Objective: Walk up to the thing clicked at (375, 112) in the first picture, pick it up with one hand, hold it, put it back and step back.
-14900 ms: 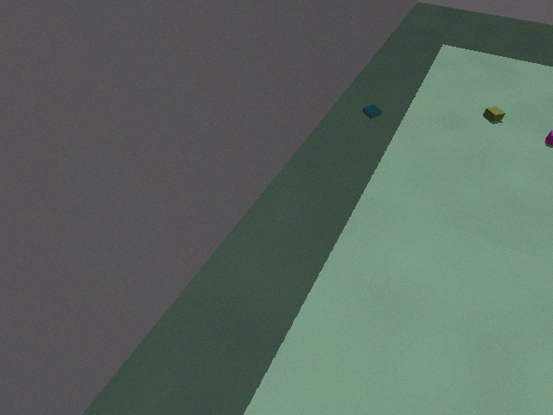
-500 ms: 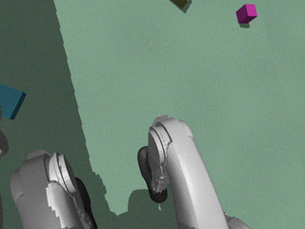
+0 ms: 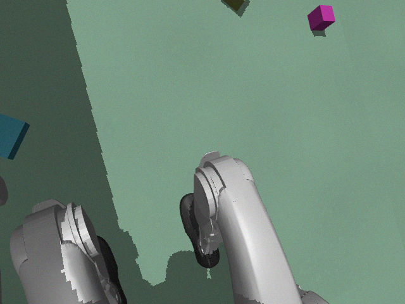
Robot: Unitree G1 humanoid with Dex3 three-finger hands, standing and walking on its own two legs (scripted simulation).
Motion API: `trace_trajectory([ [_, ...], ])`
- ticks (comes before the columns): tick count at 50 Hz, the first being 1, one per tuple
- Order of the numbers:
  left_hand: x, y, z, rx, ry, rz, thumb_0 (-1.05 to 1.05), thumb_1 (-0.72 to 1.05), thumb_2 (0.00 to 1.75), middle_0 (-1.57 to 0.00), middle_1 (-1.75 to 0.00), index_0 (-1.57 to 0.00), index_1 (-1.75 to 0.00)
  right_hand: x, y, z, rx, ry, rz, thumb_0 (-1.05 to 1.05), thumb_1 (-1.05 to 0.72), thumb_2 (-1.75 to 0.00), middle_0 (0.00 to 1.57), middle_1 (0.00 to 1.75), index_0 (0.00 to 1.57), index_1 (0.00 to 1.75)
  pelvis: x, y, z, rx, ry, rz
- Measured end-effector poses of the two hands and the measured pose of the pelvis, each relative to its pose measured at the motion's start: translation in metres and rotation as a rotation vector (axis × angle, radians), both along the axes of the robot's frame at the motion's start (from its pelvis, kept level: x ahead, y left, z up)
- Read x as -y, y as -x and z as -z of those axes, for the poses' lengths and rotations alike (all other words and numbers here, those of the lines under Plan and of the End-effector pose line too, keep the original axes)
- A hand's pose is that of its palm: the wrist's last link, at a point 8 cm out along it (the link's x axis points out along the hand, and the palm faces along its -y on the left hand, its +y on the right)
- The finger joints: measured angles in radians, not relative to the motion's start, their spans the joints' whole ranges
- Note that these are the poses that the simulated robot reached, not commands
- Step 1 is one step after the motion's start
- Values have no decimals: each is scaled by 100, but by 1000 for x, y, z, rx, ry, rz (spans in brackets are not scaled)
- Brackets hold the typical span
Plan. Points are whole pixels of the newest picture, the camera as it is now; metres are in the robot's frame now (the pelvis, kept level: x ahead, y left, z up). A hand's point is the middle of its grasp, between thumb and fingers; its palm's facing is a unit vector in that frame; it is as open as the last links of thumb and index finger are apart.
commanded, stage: approach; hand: left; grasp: from above
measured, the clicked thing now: out of the picture +0.47 +0.31 -0.31
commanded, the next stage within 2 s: rest palm in 0.82 s
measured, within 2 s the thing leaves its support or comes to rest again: neither
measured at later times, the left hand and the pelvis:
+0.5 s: hand out of the picture +0.47 +0.29 -0.19, palm faces -0.18 -0.40 -0.90, open 13.8 cm; pelvis +0.00 +0.00 +0.01, yaw +0 degrees
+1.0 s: hand out of the picture +0.47 +0.29 -0.20, palm faces -0.19 -0.38 -0.90, open 13.5 cm; pelvis +0.00 +0.00 +0.01, yaw -1 degrees
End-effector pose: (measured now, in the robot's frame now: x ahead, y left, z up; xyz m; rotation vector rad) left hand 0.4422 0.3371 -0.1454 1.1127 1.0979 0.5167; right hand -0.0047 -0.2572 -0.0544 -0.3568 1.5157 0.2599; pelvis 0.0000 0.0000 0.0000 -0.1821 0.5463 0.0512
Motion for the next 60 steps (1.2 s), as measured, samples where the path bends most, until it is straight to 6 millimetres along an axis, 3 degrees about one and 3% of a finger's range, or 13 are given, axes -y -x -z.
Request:
trace_trajectory([
  [5,8,-10,-3,14,6,29,0,-37,83,-13,-110,-20,-103,-1,2,-2,-4,1,2,0,-91,-89,20,30,20,30,0,0,-1,-2,0,-3],
  [12,38,-41,-17,64,5,81,0,-41,86,-9,-113,-16,-106,-2,7,-8,-4,3,37,0,-90,-89,20,30,20,30,2,-4,-4,-14,1,-1],
  [16,52,-48,-23,48,-5,75,0,-44,88,-8,-114,-14,-107,1,14,-11,-5,2,61,0,-90,-89,20,30,20,30,3,-5,-6,-17,1,5],
  [22,53,-38,-17,9,-3,25,0,-47,90,-8,-113,-13,-108,1,28,-12,-43,-16,72,0,-90,-89,20,30,20,30,5,-2,-8,-12,-8,12],
  [29,32,-16,-2,-21,-11,-20,0,-47,90,-8,-113,-13,-107,-2,38,-10,-87,-21,63,0,-91,-89,20,30,20,30,5,4,-6,-3,-11,12],
  [34,23,-14,3,-6,-11,3,0,-45,88,-8,-114,-13,-107,-4,35,-10,-91,-16,42,0,-91,-89,20,30,20,30,4,5,-4,5,-8,5],
  [47,36,-29,-8,14,-3,58,0,-42,87,-8,-115,-15,-108,-6,5,-14,0,-15,22,0,-90,-89,20,30,20,30,0,-4,-9,-8,13,2],
  [53,40,-28,-4,0,-8,54,0,-43,87,-7,-115,-14,-108,-6,10,-15,-19,-26,20,0,-90,-90,20,30,20,30,0,-3,-10,-9,12,4],
  [60,46,-18,19,-31,2,44,0,-45,89,-7,-114,-12,-108,-8,24,-19,-56,-18,11,0,-91,-90,20,30,20,30,2,2,-6,9,13,7],
])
